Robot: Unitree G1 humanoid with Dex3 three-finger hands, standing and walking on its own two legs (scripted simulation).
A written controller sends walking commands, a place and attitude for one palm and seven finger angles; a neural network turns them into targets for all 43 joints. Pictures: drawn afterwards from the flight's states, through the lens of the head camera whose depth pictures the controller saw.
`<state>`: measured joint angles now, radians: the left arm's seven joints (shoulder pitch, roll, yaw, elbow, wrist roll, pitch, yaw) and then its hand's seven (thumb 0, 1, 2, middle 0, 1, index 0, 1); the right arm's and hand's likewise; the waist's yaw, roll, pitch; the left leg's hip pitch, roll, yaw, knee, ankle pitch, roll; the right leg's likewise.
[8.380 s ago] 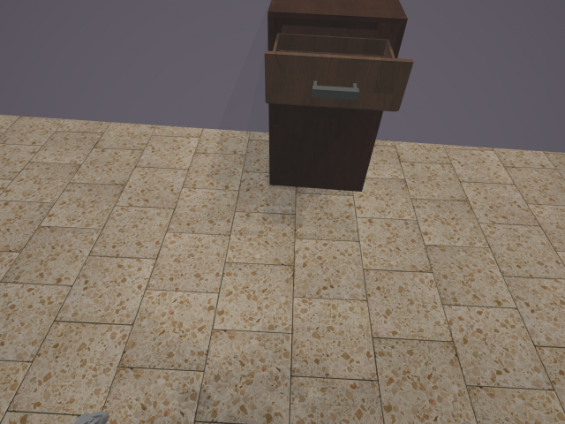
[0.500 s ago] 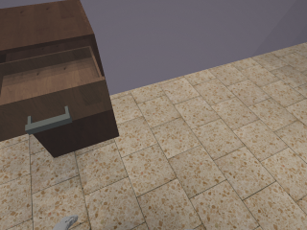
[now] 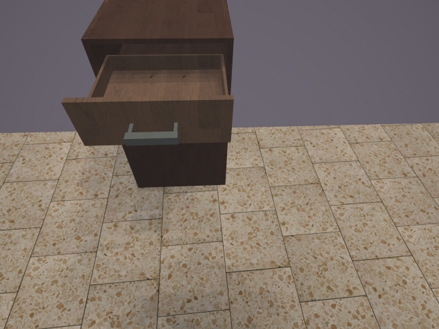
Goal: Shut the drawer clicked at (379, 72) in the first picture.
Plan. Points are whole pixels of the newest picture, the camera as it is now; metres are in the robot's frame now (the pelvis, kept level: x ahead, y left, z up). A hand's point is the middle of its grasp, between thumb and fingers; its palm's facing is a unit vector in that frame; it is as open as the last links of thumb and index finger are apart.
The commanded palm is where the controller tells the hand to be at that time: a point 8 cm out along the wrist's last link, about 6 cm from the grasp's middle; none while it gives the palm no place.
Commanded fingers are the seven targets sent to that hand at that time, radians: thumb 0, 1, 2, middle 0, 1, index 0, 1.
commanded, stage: turn to face it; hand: left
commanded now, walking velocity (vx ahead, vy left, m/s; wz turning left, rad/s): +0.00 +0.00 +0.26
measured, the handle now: (152, 132) +0.58 +0.23 -0.03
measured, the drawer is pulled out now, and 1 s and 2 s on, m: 0.30 0.30 0.30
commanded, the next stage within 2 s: take the last steps up to it in 0.04 s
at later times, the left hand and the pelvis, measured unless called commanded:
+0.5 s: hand out of the picture +0.02 +0.20 -0.16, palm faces +0.09 -0.98 -0.19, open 7.4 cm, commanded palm none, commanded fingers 0.00 0.90 0.90 -0.20 -0.30 -0.20 -0.30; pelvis +0.00 +0.02 +0.01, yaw +4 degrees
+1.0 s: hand out of the picture -0.01 +0.13 -0.16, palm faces +0.23 -0.97 -0.12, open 7.4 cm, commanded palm none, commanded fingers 0.00 0.90 0.90 -0.20 -0.30 -0.20 -0.30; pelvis +0.12 +0.01 +0.00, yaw +5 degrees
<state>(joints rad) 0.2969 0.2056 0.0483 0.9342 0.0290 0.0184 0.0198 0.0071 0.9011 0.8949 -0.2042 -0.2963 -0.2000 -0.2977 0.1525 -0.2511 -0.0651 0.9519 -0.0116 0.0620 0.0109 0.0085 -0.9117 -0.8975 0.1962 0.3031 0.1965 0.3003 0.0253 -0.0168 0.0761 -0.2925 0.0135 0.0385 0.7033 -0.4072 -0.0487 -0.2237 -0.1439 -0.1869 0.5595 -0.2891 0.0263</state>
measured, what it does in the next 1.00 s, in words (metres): walks ahead: left foot, then right foot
